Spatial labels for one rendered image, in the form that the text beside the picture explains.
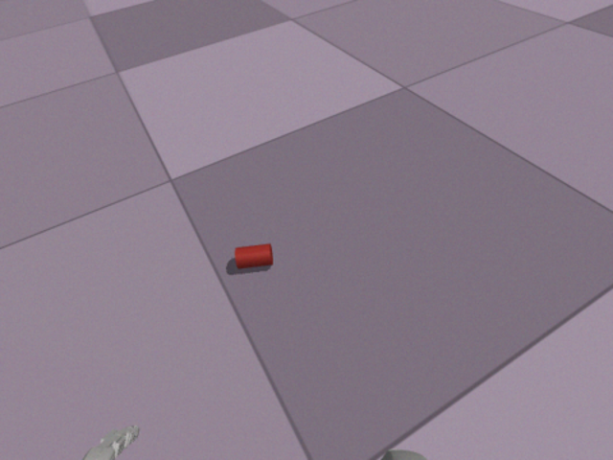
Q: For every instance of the left robot hand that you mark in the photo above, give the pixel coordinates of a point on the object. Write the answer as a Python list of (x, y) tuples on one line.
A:
[(113, 444)]

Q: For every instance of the can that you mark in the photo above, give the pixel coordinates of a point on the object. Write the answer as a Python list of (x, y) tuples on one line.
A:
[(255, 255)]

